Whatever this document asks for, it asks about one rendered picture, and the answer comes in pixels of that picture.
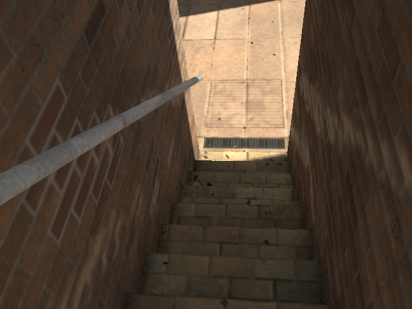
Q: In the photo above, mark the stairs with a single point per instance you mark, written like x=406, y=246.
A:
x=237, y=239

